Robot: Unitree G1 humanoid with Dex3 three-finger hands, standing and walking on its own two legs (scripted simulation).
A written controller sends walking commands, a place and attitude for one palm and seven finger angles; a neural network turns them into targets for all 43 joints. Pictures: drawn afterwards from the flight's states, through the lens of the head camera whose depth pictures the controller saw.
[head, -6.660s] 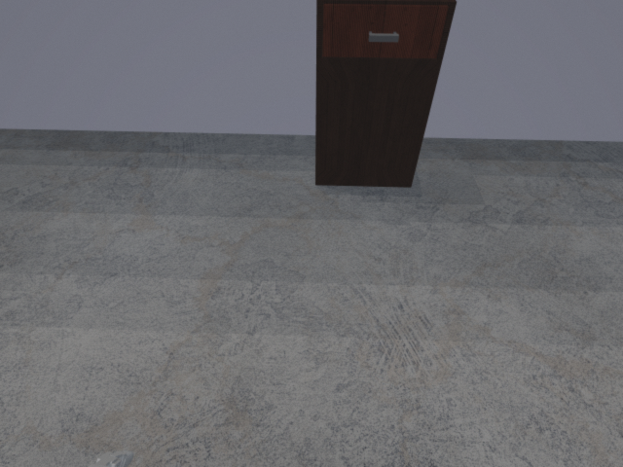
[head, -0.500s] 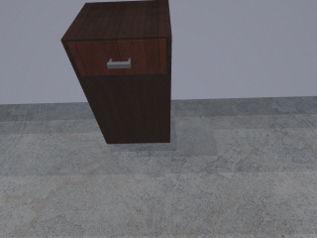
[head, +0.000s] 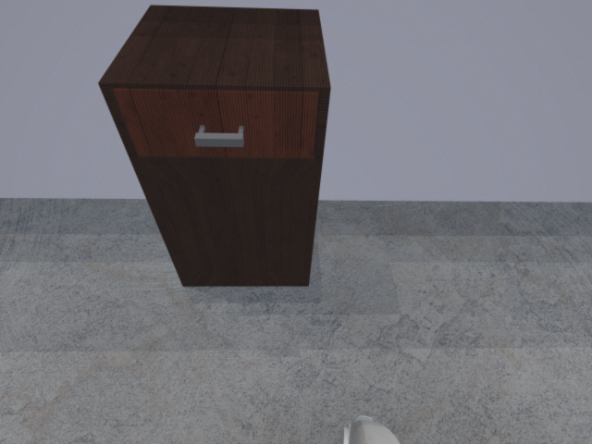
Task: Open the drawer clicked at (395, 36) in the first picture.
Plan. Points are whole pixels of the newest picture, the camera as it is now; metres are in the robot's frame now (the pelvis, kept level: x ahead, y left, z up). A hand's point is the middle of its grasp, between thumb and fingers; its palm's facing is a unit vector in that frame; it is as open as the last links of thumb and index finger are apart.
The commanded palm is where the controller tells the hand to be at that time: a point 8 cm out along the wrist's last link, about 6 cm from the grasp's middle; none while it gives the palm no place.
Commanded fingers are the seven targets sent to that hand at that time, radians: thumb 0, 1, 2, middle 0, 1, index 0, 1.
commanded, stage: take the last steps up to it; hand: left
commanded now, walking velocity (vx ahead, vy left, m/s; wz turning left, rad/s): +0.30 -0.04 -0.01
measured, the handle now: (220, 134) +0.75 +0.20 -0.03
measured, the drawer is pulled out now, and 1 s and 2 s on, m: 0.00 0.00 0.00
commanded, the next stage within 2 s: come to a stop and stand still in 0.46 s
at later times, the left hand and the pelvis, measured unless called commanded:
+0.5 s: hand out of the picture +0.16 +0.13 -0.17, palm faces +0.09 -0.98 -0.17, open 7.3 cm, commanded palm none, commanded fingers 0.00 0.90 0.90 -0.20 -0.30 -0.20 -0.30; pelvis +0.17 -0.04 +0.01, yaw +1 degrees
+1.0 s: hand (211, 368) +0.27 +0.16 -0.17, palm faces +0.05 -0.96 -0.26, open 7.3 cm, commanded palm none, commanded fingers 0.00 0.90 0.90 -0.20 -0.30 -0.20 -0.30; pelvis +0.21 -0.05 +0.00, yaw -1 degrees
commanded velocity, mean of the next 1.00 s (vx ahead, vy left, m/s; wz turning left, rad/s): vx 0.04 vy -0.02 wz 0.02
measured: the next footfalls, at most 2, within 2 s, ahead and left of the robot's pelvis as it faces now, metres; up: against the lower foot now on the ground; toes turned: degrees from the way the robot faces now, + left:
right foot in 0.10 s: +0.19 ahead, -0.13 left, +0.00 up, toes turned -9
left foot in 0.60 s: +0.29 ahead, +0.09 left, +0.00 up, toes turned +8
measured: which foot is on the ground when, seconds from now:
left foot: down 0.00-0.10, up 0.12-0.58, down 0.60-1.00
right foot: up 0.00-0.08, down 0.10-0.60, up 0.62-1.00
